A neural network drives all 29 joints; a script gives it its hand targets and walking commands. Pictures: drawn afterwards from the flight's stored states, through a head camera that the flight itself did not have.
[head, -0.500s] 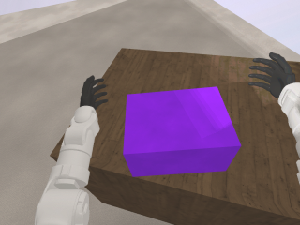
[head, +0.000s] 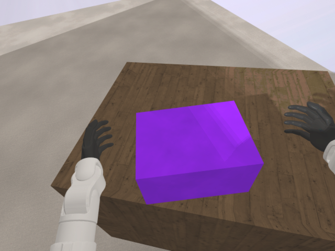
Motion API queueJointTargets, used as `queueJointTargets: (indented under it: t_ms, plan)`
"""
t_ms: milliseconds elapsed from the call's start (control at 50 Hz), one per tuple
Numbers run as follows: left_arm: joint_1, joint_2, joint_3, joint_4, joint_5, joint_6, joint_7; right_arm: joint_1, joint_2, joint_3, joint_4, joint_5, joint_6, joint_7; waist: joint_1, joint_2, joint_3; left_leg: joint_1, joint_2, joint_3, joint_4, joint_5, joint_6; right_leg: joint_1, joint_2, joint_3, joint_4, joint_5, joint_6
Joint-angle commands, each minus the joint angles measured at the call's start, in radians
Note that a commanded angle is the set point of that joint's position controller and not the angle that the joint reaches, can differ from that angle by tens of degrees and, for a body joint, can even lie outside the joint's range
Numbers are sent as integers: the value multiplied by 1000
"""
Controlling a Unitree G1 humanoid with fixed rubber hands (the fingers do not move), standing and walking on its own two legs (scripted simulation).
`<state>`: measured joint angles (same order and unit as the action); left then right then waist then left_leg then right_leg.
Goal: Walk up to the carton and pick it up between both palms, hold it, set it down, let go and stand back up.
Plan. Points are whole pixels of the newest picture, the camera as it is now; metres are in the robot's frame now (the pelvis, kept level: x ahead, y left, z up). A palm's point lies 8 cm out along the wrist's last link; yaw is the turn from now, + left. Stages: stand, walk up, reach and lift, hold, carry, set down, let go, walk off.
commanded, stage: set down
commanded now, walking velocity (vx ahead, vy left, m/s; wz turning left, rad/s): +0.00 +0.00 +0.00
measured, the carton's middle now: (191, 151) +0.41 +0.03 -0.03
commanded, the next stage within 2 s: none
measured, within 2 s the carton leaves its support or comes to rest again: neither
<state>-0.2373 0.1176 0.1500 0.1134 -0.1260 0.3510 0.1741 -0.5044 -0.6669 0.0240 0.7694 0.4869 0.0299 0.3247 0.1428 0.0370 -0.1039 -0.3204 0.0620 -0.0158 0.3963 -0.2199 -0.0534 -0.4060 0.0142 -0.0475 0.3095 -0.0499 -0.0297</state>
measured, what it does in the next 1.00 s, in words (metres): stands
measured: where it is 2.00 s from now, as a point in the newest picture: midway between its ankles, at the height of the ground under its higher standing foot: outside the picture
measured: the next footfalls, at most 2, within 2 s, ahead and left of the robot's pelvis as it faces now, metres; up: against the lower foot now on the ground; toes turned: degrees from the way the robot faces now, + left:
none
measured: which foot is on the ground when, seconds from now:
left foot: down 0.00-1.00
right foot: down 0.00-1.00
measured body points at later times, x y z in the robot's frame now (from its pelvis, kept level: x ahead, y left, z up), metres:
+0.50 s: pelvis +0.00 +0.00 +0.00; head +0.02 +0.00 +0.45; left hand +0.27 +0.23 +0.06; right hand +0.34 -0.28 +0.06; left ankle -0.02 +0.15 -0.74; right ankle +0.06 -0.10 -0.74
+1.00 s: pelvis +0.01 +0.01 +0.00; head +0.02 +0.01 +0.45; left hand +0.22 +0.22 +0.02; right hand +0.26 -0.30 +0.01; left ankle -0.02 +0.15 -0.74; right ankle +0.06 -0.10 -0.74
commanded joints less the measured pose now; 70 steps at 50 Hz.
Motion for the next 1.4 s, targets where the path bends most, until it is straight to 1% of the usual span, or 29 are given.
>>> queueJointTargets:
  t_ms: [0, 140, 160, 180, 260, 340, 360, 380, 420, 460, 480, 520, 580, 840, 940, 1000, 1040, 1060, 1080, 1100, 1120, 1160, 1200, 1220, 1240, 1280, 1320, 1360, 1380]
  plan:
    - [-171, 96, 19, -189, 11, -29, -4, -224, -230, -77, -143, 3, -41, 5, -20, -150, -322, -173, -84, 33, -60, 221, 25, 514, 42, 98, 25, 63, -17]
    - [-71, 61, -3, -229, 21, -73, 13, -115, -222, -93, -199, -10, -85, 19, -24, -160, -282, -169, -82, 33, -62, 167, 29, 474, 38, 108, 18, -16, -23]
    - [-62, 56, -20, -217, 21, -78, 14, -94, -224, -107, -166, -17, -84, 20, -41, -144, -261, -167, -78, 31, -66, 140, 30, 447, 37, 100, 15, -47, -24]
    - [-64, 55, -16, -240, 27, -87, 19, -89, -224, -106, -195, -16, -92, 24, -19, -144, -278, -155, -79, 32, -62, 134, 29, 444, 34, 110, 12, -70, -28]
    - [-1, 41, -25, -246, 36, -108, 24, -15, -226, -115, -200, -16, -117, 32, -34, -137, -261, -134, -80, 33, -59, 139, 27, 435, 38, 107, 14, -53, -27]
    - [15, 26, -48, -219, 43, -129, 35, 1, -222, -109, -198, -18, -138, 38, -38, -146, -218, -137, -77, 33, -62, 81, 30, 400, 33, 114, 9, -123, -33]
    - [20, 22, -46, -228, 40, -136, 40, 1, -222, -110, -208, -10, -143, 43, -26, -150, -228, -135, -75, 29, -59, 78, 33, 398, 33, 115, 13, -132, -35]
    - [46, 13, -57, -235, 46, -141, 44, 37, -222, -116, -196, -14, -147, 43, -41, -138, -224, -124, -74, 31, -64, 81, 29, 387, 34, 109, 15, -122, -36]
    - [81, 8, -54, -214, 53, -149, 44, 67, -228, -91, -184, -5, -156, 47, -26, -153, -195, -118, -75, 31, -61, 97, 27, 396, 40, 107, 19, -97, -37]
    - [93, 6, -57, -247, 58, -162, 46, 85, -240, -111, -201, 1, -175, 48, -39, -137, -214, -93, -76, 29, -59, 125, 24, 389, 42, 105, 22, -52, -39]
    - [126, -12, -53, -240, 66, -169, 50, 112, -231, -101, -184, 7, -181, 52, -27, -147, -194, -95, -74, 32, -58, 128, 25, 390, 42, 107, 24, -52, -42]
    - [151, -5, -52, -244, 73, -182, 46, 131, -225, -97, -212, 9, -200, 54, -41, -153, -187, -88, -80, 35, -56, 117, 27, 397, 40, 117, 19, -63, -40]
    - [209, -29, -67, -246, 69, -207, 51, 193, -224, -94, -206, 12, -225, 59, -39, -168, -164, -76, -75, 35, -57, 105, 30, 387, 42, 115, 18, -87, -40]
    - [440, -64, -98, -247, 101, -309, 54, 415, -205, -67, -186, 32, -328, 60, -64, -155, -95, -17, -79, 41, -34, 156, 19, 368, 42, 123, 34, -8, -45]
    - [463, -68, -108, -230, 100, -356, 53, 447, -193, -69, -188, 20, -367, 53, -79, -167, -59, -22, -76, 36, -32, 118, 23, 342, 35, 126, 47, -43, -41]
    - [492, -68, -115, -249, 104, -392, 66, 477, -187, -55, -189, 44, -395, 65, -65, -142, -59, -14, -71, 30, -20, 105, 17, 312, 33, 132, 55, -87, -44]
    - [540, -92, -132, -212, 109, -400, 70, 525, -189, -48, -142, 52, -404, 68, -72, -127, -37, 0, -69, 23, -15, 109, 15, 288, 39, 130, 64, -78, -48]
    - [543, -93, -138, -261, 110, -412, 74, 532, -206, -57, -171, 56, -419, 75, -75, -118, -42, 12, -64, 15, -9, 127, 10, 285, 45, 120, 74, -63, -48]
    - [560, -101, -139, -223, 111, -414, 74, 542, -206, -46, -146, 64, -425, 78, -67, -121, -21, 10, -62, 14, -4, 132, 9, 269, 50, 115, 76, -59, -49]
    - [545, -101, -146, -206, 115, -414, 72, 530, -206, -53, -142, 57, -428, 76, -83, -125, -13, -3, -63, 13, -1, 104, 12, 268, 45, 121, 76, -78, -49]
    - [532, -96, -138, -234, 108, -423, 76, 515, -205, -55, -185, 62, -440, 76, -68, -139, -38, -12, -63, 17, 6, 99, 13, 276, 45, 122, 80, -92, -49]
    - [552, -103, -147, -211, 107, -427, 77, 540, -185, -35, -161, 65, -441, 74, -60, -156, -9, -25, -60, 13, 11, 83, 16, 261, 42, 134, 76, -112, -48]
    - [537, -94, -144, -215, 111, -435, 83, 536, -188, -40, -155, 72, -447, 79, -66, -138, 3, -35, -59, 13, 17, 64, 15, 243, 36, 139, 81, -153, -50]
    - [560, -100, -146, -170, 113, -427, 80, 552, -176, -23, -130, 73, -440, 77, -59, -156, 27, -48, -60, 19, 17, 46, 18, 244, 36, 147, 71, -186, -49]
    - [545, -98, -149, -214, 100, -434, 83, 532, -190, -32, -176, 76, -448, 79, -58, -168, 3, -51, -60, 21, 22, 45, 17, 254, 32, 149, 68, -201, -48]
    - [554, -108, -156, -167, 114, -429, 75, 556, -169, -34, -148, 62, -445, 71, -77, -167, 30, -51, -60, 19, 34, 41, 20, 259, 28, 154, 74, -190, -48]
    - [552, -114, -155, -195, 110, -429, 77, 560, -175, -48, -148, 61, -442, 72, -84, -157, 25, -54, -63, 23, 35, 46, 18, 261, 27, 152, 75, -208, -48]
    - [559, -100, -143, -155, 122, -420, 71, 573, -153, -39, -134, 48, -430, 64, -84, -171, 44, -64, -66, 26, 42, 23, 24, 276, 17, 168, 69, -233, -50]
    - [565, -98, -142, -188, 117, -421, 74, 570, -161, -52, -159, 50, -432, 63, -77, -159, 33, -64, -64, 25, 44, 31, 22, 271, 17, 166, 77, -238, -51]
